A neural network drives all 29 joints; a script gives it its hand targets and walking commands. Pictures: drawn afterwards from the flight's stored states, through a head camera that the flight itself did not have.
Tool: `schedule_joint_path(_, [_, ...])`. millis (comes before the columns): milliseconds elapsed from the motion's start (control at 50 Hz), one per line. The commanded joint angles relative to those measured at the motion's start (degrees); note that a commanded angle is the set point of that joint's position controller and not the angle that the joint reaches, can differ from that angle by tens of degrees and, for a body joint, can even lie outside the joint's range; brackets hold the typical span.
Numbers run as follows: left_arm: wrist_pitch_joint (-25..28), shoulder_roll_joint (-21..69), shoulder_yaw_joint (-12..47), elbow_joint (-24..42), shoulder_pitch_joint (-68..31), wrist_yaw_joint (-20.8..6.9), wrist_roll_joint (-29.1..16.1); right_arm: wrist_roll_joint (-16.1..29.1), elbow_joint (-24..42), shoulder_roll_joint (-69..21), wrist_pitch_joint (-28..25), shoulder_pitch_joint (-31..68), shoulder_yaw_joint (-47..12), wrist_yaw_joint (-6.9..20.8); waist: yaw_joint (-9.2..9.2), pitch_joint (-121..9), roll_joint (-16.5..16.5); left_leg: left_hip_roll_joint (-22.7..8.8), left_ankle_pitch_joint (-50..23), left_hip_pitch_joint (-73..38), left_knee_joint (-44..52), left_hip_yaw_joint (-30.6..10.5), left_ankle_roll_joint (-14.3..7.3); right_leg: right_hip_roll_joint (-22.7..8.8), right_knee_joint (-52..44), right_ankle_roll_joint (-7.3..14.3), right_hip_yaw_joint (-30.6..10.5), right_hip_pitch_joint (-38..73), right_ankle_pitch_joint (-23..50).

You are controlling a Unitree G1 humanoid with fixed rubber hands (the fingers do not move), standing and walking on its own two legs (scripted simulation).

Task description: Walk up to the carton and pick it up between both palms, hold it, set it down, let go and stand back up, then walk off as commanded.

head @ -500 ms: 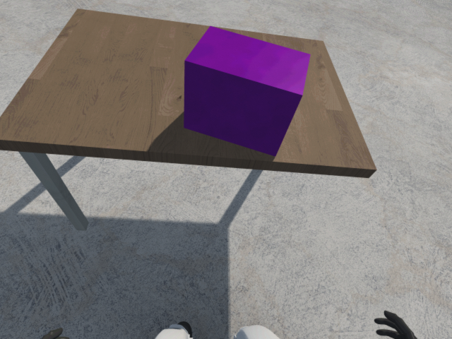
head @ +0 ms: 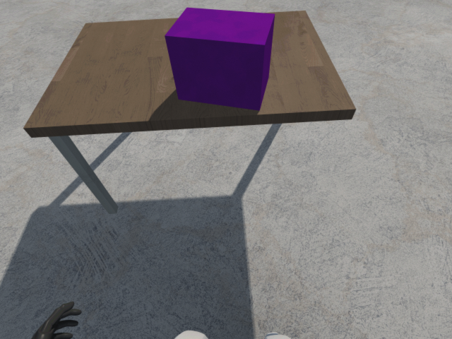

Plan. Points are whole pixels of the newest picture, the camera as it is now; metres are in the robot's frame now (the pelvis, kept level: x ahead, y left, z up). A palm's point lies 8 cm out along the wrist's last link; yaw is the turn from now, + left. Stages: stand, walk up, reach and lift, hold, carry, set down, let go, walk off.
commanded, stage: walk off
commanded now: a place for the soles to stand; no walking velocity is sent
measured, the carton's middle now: (223, 59) +0.92 +0.01 -0.01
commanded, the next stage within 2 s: none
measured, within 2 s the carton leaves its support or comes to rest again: neither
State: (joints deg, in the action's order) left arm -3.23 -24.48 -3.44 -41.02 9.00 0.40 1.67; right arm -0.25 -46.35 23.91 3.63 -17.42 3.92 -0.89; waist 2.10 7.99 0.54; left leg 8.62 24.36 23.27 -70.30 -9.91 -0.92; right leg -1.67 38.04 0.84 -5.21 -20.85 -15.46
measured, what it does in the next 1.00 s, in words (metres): walks backwards: left foot, then right foot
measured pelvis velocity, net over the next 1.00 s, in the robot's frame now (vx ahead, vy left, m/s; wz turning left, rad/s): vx -0.20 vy -0.01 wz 0.08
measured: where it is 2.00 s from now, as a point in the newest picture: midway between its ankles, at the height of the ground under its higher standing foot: outside the picture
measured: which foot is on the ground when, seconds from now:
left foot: up 0.00-0.10, down 0.12-0.62, up 0.64-0.96, down 0.98-1.00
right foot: down 0.00-0.14, up 0.16-0.56, down 0.58-0.98, up 1.00-1.00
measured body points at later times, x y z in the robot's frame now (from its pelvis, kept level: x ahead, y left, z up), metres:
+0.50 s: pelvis -0.17 +0.00 +0.00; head -0.10 +0.06 +0.44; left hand -0.05 +0.31 -0.14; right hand -0.04 -0.34 -0.06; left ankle -0.11 +0.13 -0.73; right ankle -0.19 -0.17 -0.67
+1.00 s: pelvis -0.20 -0.01 +0.00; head -0.16 +0.02 +0.44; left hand -0.09 +0.31 -0.12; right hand -0.12 -0.34 -0.08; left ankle -0.22 +0.09 -0.73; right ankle -0.20 -0.15 -0.72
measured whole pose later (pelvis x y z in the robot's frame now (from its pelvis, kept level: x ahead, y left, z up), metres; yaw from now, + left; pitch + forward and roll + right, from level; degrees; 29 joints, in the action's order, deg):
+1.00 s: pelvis -0.20 -0.01 +0.00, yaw +4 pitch -2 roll +0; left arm -1.0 -24.6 -3.7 -41.6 12.7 -1.5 2.0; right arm -0.2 -46.1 23.2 -2.9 -18.5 3.9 -0.5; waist 2.0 6.5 4.1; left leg 3.2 20.9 11.9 -34.7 -2.8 -1.6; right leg -2.1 37.5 1.1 0.3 -13.8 -21.2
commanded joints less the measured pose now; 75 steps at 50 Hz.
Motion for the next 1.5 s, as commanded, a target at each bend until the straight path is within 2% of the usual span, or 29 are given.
schedule_joint_path(0, [-0.6, -8.41, -4.88, 3.9, 3.44, 0.19, 0.33, 0.64, 2.53, 7.69, -3.23, 0.67, 1.88, -1.72, -6.81, -8.76, 15.9, -4.23, 5.92, 6.23, 33.22, 6.84, 3.16, -6.96, -5.54, 9.49, -8.55, 25.43, 24.63])
schedule_joint_path(80, [-2.0, -8.17, -3.44, 2.14, 2.3, -0.17, -0.71, 0.53, 0.41, 8.33, -4.48, -1.5, 2.31, -2.35, -3.7, -9.79, 10.35, -7.24, -11.1, -10.03, 50.49, 6.04, -0.1, -5.09, 0.97, 4.74, -7.95, 10.47, 20.61])
schedule_joint_path(120, [-1.65, -7.48, -4.31, 2.61, 0.1, 0.15, -2.32, -1.67, 1.57, 16.54, -5.07, 0.29, 3.09, -1.93, -3.55, -6.29, -6.56, -25.84, -32.54, -14.19, 45.91, -19.71, -8.47, 6.32, 19.52, -0.36, -2.03, -13.3, -15.06])
schedule_joint_path(140, [-1.66, -9.58, -5.42, 4.32, -3.78, 0.63, -0.47, -1.61, 2.13, 20.15, -4.95, -0.85, 3.78, -1.97, 0.3, -6.69, -10.03, -33.03, -31.44, -7.98, 47.99, -28.34, -14.73, 6.99, 29.39, -0.94, -7.43, -9.77, -18.57])
schedule_joint_path(200, [-1.81, -10.5, -5.33, 0.2, 0.52, 0.46, -1.44, -1.38, 3.39, 13.26, -4.58, 4.17, 2.37, -2.53, -2.97, -1.93, -6.43, -22.8, -51.85, -10.55, 41.6, -7.76, -5.11, 7.92, 31.96, 0.67, -11.16, -11.38, -12.7])
schedule_joint_path(220, [-1.92, -10.06, -5.37, 0.94, 3.05, 0.29, -1.85, -1.38, 3.58, 12.98, -4.75, 6.93, 2.39, -2.84, -4.02, -0.71, -9.68, -21.45, -48.82, -11.46, 41.4, -3.87, -6.11, 7.88, 33.12, -0.38, -10.45, -13.12, -11.86])
schedule_joint_path(240, [-1.91, -10.29, -5.52, -0.29, 4.98, 0.35, -1.64, -1.3, 3.94, 12.08, -5.07, 6.71, 2.12, -2.74, -3.88, -2.76, -8.35, -20.44, -48.47, -13.12, 41.3, -4.3, -4.19, 9.32, 34.03, -0.87, -10.78, -12.11, -10.47])
schedule_joint_path(380, [0.85, -11.17, -4.43, -0.7, 3.9, 0.13, -0.43, -1.48, 3.59, 13.81, -5.34, 3.96, 4.42, -1.27, 1.39, -8.83, -11.17, -21.94, -15.95, -20.15, 45.45, -9.54, -12.13, 6.04, 19.27, -3.55, -4.72, -10.13, -11.68])
schedule_joint_path(420, [1.59, -10.61, -4.58, -0.01, 5.59, -0.22, 0.03, -1.94, 4.57, 14.16, -5.38, 5.8, 4.7, -1.25, 0.64, -8.95, -13.02, -22.02, -10.27, -20.22, 44.35, -9.39, -12.34, 1.0, 6.64, -2.67, -2.88, -8.35, -12.08])
schedule_joint_path(500, [2.48, -9.28, -4.95, -4.28, 10.54, -1.1, 0.13, -1.87, 4.41, 14.26, -3.99, 9.65, 4.13, 0.69, -3.23, -7.32, -11.3, -16.0, 8.77, -2.19, 46.24, -2.23, -7.9, 3.42, -11.06, -0.93, 7.27, 14.7, -7.81])
schedule_joint_path(520, [3.09, -8.72, -4.82, -3.84, 10.38, -0.69, 0.62, -1.52, 2.82, 12.67, -4.15, 7.37, 2.99, 0.83, -3.78, -6.98, -10.34, -15.04, 4.99, 1.97, 40.2, -1.64, -6.38, 1.15, -14.27, 0.39, 1.9, 18.58, -9.07])
schedule_joint_path(560, [3.52, -14.52, -5.57, -2.62, 13.61, -0.91, 2.19, -1.14, 4.85, 10.74, -4.23, 7.4, 2.2, 0.03, -5.9, -6.18, 6.85, -6.76, 10.31, 16.6, 25.46, 1.85, -1.32, -8.38, -18.85, 6.96, -20.26, 22.82, -21.29])
schedule_joint_path(580, [3.23, -15.85, -5.84, -0.8, 6.78, -0.91, 1.53, -0.25, 3.77, 9.75, -4.32, 4.0, 2.25, -0.28, -3.18, -3.52, 9.51, -2.97, 8.58, 13.34, 13.04, 3.04, 0.63, -14.79, -26.66, 10.13, -25.88, 10.38, -33.92])
schedule_joint_path(600, [3.07, -16.79, -6.18, -0.94, 3.68, -1.26, 1.12, -0.99, 2.46, 13.5, -4.78, 6.36, 3.47, -0.77, -5.06, -0.67, 8.51, -4.47, 5.69, 9.22, 10.37, -2.02, 1.06, -18.1, -28.24, 13.01, -29.26, 2.37, -34.98])
schedule_joint_path(680, [4.08, -9.22, -4.21, 2.88, -2.21, -1.06, 0.82, -0.08, 1.16, 11.67, -5.75, 2.1, 2.45, -0.2, -2.77, 1.07, 8.85, -6.45, -1.89, -0.39, 7.92, 0.61, 1.76, -9.94, -24.08, 10.03, -12.85, -2.41, -13.39])
schedule_joint_path(840, [2.96, -12.87, -4.86, -0.26, 5.28, -2.32, 0.97, -0.55, 1.07, 11.32, -6.91, 1.02, 2.25, 0.45, -6.08, -3.67, 17.31, -6.6, 2.25, 1.14, 29.87, 9.7, 1.52, -8.62, -21.28, 10.74, -8.93, 15.16, -13.26])
schedule_joint_path(900, [2.65, -12.65, -3.84, 0.11, 0.69, -2.22, 0.8, -0.75, -0.13, 10.09, -7.89, -7.99, 2.89, 0.32, 0.15, -7.39, 5.95, -5.98, -3.8, -13.05, 49.89, 10.65, -1.13, -7.09, -5.42, 8.44, -4.1, 11.13, -2.57])
schedule_joint_path(920, [2.77, -10.06, -2.92, 0.24, 1.46, -2.0, 0.75, -1.09, -1.19, 11.08, -8.59, -11.17, 2.97, -0.14, 2.65, -10.64, -2.67, -9.1, -4.6, -24.23, 50.67, 3.4, -2.26, -4.09, 8.44, 5.45, -1.67, 2.08, -1.1])
schedule_joint_path(940, [3.1, -7.84, -2.73, 1.96, -0.34, -2.06, 0.08, -2.23, -0.59, 15.06, -9.32, -14.78, 4.08, -0.51, 5.05, -9.72, -10.42, -17.65, -2.06, -30.33, 50.08, -14.42, -6.0, 1.91, 19.17, 1.94, 1.77, -12.76, -9.85])
schedule_joint_path(980, [3.29, -9.71, -3.33, 1.09, 1.3, -1.64, 0.2, -1.69, 0.55, 18.07, -9.44, -9.82, 3.79, -0.72, 0.98, -6.11, -6.28, -30.13, -15.99, -24.69, 51.39, -28.31, -10.39, 1.7, 23.66, 0.56, -1.86, -18.3, -12.77])
schedule_joint_path(1020, [3.86, -9.72, -3.49, -0.01, 1.95, -1.23, 0.51, -0.86, 0.8, 14.71, -10.11, -8.18, 2.2, -1.19, -0.26, -2.46, -3.31, -28.08, -47.76, -23.31, 46.58, -19.62, -8.47, 1.72, 23.7, 1.51, -2.25, -17.97, -10.29])
schedule_joint_path(1060, [3.51, -8.73, -3.25, -0.8, 4.56, -2.19, -0.38, -1.15, 1.25, 12.35, -10.28, -6.11, 2.0, -1.72, -2.13, -4.18, -5.72, -21.4, -60.09, -24.83, 43.42, -7.25, -1.13, 1.89, 22.3, 1.37, -1.34, -16.81, -5.93])
schedule_joint_path(1140, [2.99, -6.88, -2.69, 0.96, 2.06, -2.02, -0.44, -0.61, 1.68, 11.78, -9.75, -6.74, 2.57, -2.08, 0.4, -4.16, -7.77, -18.74, -62.3, -25.58, 44.21, 0.14, 0.39, 3.7, 9.01, 0.03, 2.68, -15.64, -0.55])
schedule_joint_path(1260, [3.07, -6.05, -3.5, -0.35, -0.01, -0.86, -0.71, -0.43, 0.48, 12.6, -7.86, -0.53, 2.24, -1.63, 0.12, -3.04, -11.0, -17.66, -43.28, -16.65, 46.42, 2.53, -3.64, 0.55, -1.59, 1.38, 4.22, -3.58, 5.38])
schedule_joint_path(1360, [3.16, -7.49, -4.15, -1.46, 4.44, -0.56, -0.16, -0.2, 1.78, 13.09, -7.01, 2.23, 1.46, -1.48, -4.02, -5.04, -1.82, -17.96, -34.84, -6.69, 39.11, -0.32, -5.54, -0.9, -10.1, 4.04, 1.67, 11.5, 9.0])
schedule_joint_path(1380, [3.75, -9.03, -4.49, -1.75, 6.19, -0.53, 0.0, 0.03, 1.74, 12.82, -6.8, 1.16, 1.18, -1.25, -4.95, -9.57, 1.77, -14.63, -30.2, -7.38, 33.38, 1.76, -4.0, -0.27, -12.28, 4.28, -2.05, 17.26, 14.47])
schedule_joint_path(1420, [4.11, -12.35, -4.36, -1.22, 8.34, -0.11, -0.16, 0.81, 1.7, 10.52, -6.45, 0.3, 0.63, -1.46, -5.66, -15.58, 13.11, -5.28, 0.23, -1.71, 17.37, 4.51, -0.8, -13.09, -16.27, 8.04, -22.07, 23.56, 24.42])
schedule_joint_path(1440, [4.16, -11.43, -4.38, -0.7, 6.51, 0.17, -0.57, 0.65, 1.39, 9.99, -6.41, -1.17, 1.1, -1.95, -4.9, -12.66, 13.16, -6.14, 9.1, -2.07, 13.34, 4.85, 0.56, -17.05, -15.16, 14.46, -22.49, 19.53, 28.65])
schedule_joint_path(1480, [4.19, -10.58, -4.37, -0.05, 4.64, 0.24, -0.75, 0.12, 0.11, 11.08, -6.44, -1.76, 1.14, -1.67, -3.34, -10.13, 6.44, -6.19, 9.64, -4.54, 10.77, 1.99, -0.29, -14.26, -15.12, 13.21, -20.44, 12.46, 29.28])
